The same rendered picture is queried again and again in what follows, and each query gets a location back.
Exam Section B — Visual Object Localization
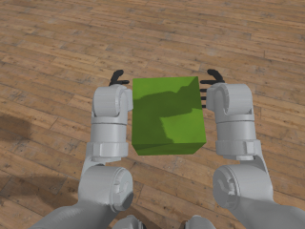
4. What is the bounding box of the robot left thigh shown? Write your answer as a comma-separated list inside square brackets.
[112, 217, 143, 229]

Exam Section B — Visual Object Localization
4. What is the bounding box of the robot left hand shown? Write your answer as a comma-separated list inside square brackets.
[109, 70, 130, 86]

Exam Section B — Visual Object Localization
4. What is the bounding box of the robot left forearm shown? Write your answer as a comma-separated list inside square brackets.
[77, 84, 133, 196]

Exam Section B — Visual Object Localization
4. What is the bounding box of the robot left shin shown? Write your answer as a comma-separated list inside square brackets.
[126, 215, 136, 219]

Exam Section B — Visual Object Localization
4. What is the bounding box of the robot right upper arm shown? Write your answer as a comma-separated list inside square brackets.
[213, 163, 305, 229]

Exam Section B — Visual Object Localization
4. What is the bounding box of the robot right hand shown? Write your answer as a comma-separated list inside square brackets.
[199, 69, 225, 109]

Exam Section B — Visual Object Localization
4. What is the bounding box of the robot left upper arm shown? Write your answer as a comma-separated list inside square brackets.
[27, 165, 133, 229]

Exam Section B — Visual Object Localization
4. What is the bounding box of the carton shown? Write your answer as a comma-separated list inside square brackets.
[132, 76, 207, 156]

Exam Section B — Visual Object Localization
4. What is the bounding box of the robot right forearm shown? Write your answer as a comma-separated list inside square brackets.
[206, 82, 274, 192]

